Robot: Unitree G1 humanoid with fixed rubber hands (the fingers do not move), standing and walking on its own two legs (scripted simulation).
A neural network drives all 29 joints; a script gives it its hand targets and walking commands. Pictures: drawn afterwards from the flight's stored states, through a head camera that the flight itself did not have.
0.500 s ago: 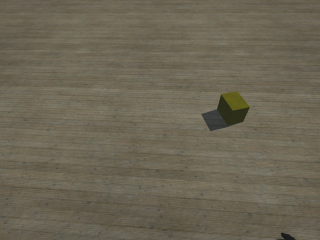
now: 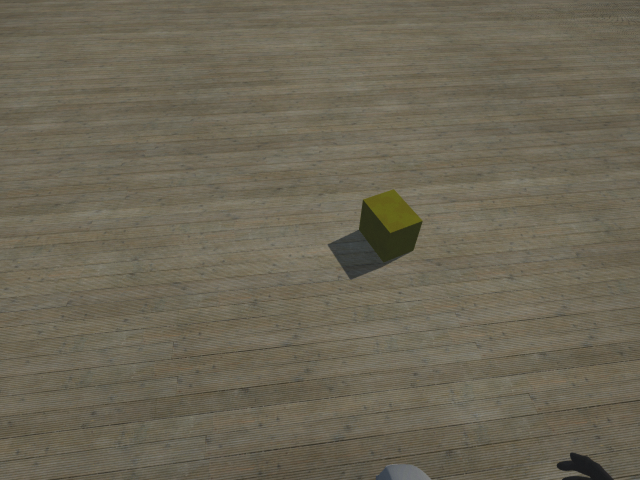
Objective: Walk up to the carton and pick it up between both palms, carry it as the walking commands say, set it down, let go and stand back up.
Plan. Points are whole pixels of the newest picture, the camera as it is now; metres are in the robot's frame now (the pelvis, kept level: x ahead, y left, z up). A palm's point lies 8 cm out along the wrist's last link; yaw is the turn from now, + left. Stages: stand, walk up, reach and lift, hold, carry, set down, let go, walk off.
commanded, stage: walk up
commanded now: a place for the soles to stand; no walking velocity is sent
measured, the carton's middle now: (388, 225) +1.13 -0.26 -0.66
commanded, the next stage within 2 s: none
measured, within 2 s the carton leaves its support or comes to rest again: neither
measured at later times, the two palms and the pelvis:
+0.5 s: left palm (182, 297) +0.40 +0.25 -0.05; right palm (599, 367) +0.28 -0.37 -0.05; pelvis +0.24 -0.04 +0.01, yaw -10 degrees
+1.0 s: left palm (260, 171) +0.70 +0.15 -0.04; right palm (608, 329) +0.34 -0.40 -0.04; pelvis +0.44 -0.08 +0.01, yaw -17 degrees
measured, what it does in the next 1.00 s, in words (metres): walks ahead, turning right: right foot, then left foot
